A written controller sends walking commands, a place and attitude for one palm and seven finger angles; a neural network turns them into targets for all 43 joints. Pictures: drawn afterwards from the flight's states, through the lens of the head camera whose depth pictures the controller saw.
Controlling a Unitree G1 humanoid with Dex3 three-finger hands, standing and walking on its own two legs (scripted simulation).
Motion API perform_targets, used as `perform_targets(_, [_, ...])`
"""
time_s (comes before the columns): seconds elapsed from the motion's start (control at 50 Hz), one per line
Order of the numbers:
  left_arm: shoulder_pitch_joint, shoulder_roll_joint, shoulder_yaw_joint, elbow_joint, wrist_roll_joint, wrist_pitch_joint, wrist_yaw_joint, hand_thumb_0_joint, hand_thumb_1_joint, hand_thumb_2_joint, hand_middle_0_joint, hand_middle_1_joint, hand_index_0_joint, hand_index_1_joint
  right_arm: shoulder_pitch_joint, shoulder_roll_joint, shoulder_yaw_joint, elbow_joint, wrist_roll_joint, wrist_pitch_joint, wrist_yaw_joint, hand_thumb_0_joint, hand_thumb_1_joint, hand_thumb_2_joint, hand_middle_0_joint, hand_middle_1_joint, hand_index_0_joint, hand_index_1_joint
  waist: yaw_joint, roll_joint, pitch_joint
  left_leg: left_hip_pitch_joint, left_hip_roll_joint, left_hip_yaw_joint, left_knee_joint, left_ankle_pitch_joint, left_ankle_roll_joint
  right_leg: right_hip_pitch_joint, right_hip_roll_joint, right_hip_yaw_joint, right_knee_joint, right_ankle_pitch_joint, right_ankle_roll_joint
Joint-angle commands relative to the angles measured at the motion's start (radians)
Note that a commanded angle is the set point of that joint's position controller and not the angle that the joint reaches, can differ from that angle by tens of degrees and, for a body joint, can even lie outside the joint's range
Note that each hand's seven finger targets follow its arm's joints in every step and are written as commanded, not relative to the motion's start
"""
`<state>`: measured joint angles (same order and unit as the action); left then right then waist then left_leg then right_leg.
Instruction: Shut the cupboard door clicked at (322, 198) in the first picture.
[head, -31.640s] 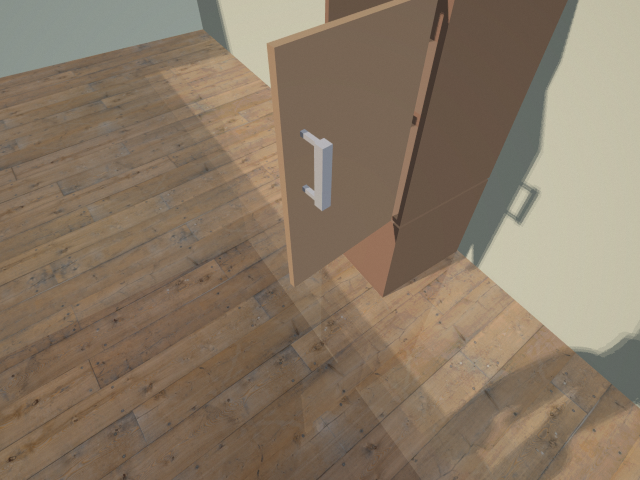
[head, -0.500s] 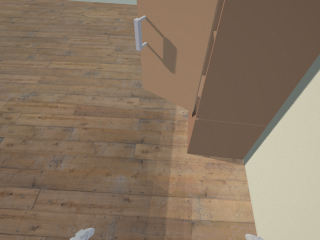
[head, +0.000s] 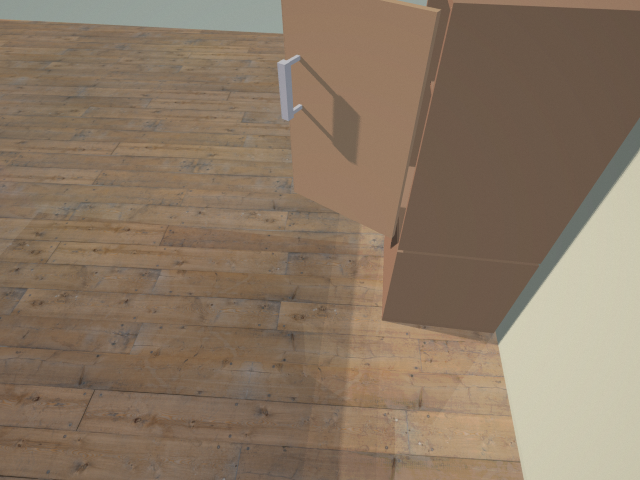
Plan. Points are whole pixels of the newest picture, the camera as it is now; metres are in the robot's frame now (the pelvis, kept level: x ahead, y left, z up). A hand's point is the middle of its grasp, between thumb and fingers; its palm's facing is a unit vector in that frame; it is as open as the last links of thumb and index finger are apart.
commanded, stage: let the arm hang, fingers relaxed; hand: left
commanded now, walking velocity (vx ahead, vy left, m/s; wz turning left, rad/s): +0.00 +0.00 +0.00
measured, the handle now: (291, 88) +0.96 +0.13 +0.02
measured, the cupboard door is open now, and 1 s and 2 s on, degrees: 62 62 62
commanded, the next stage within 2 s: look to check the result in 0.32 s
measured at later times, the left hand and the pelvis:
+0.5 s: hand out of the picture +0.04 +0.19 -0.17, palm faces +0.01 -0.97 -0.23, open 7.3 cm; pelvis +0.02 +0.00 +0.00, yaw +0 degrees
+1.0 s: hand out of the picture +0.07 +0.19 -0.16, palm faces +0.01 -0.97 -0.26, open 7.4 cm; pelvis +0.03 -0.01 +0.01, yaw +0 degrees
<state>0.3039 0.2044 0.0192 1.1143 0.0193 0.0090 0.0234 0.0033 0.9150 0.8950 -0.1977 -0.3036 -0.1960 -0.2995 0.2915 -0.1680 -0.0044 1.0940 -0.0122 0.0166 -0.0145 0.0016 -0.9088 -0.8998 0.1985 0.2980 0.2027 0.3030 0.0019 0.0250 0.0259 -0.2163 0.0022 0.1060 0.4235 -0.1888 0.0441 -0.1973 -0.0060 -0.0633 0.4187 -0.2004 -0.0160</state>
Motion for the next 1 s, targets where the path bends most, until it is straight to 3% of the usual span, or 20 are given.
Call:
perform_targets(0.0, [0.029,0.096,0.014,-0.027,-0.004,-0.016,0.008,0.000,0.900,0.900,-0.200,-0.300,-0.200,-0.300,0.043,-0.128,-0.023,-0.027,-0.005,-0.019,-0.014,0.000,-0.900,-0.900,0.200,0.300,0.200,0.300,-0.004,-0.020,0.074,-0.037,0.123,-0.161,-0.159,-0.149,-0.001,-0.051,-0.081,0.117,-0.103,-0.078,-0.031])
perform_targets(0.16, [0.013,0.088,0.015,-0.018,-0.004,-0.021,0.009,0.000,0.900,0.900,-0.200,-0.300,-0.200,-0.300,0.023,-0.121,-0.021,-0.018,-0.004,-0.029,-0.017,0.000,-0.900,-0.900,0.200,0.300,0.200,0.300,-0.002,0.010,0.043,0.000,0.121,-0.150,-0.156,-0.049,-0.007,-0.015,-0.088,0.112,-0.093,0.009,-0.027])
perform_targets(0.36, [-0.010,0.099,0.017,-0.013,-0.006,-0.030,0.009,0.000,0.900,0.900,-0.200,-0.300,-0.200,-0.300,0.007,-0.134,-0.022,-0.012,-0.002,-0.035,-0.020,0.000,-0.900,-0.900,0.200,0.300,0.200,0.300,-0.009,-0.010,0.011,0.062,0.124,-0.133,-0.130,0.083,-0.009,0.016,-0.100,0.114,-0.105,0.087,-0.029])
perform_targets(0.62, [-0.038,0.135,0.018,-0.010,-0.007,-0.036,0.008,0.000,0.900,0.900,-0.200,-0.300,-0.200,-0.300,-0.028,-0.173,-0.025,-0.007,-0.001,-0.035,-0.020,0.000,-0.900,-0.900,0.200,0.300,0.200,0.300,-0.010,-0.033,0.006,0.102,0.128,-0.130,-0.133,0.121,-0.011,0.037,-0.107,0.118,-0.121,0.134,-0.031])
perform_targets(0.98, [-0.100,0.201,0.025,-0.022,-0.008,-0.043,0.002,0.000,0.900,0.900,-0.200,-0.300,-0.200,-0.300,-0.094,-0.234,-0.029,-0.012,-0.001,-0.037,-0.016,0.000,-0.900,-0.900,0.200,0.300,0.200,0.300,-0.009,-0.005,-0.008,0.117,0.132,-0.133,-0.145,0.137,-0.020,0.078,-0.121,0.124,-0.146,0.181,-0.038])
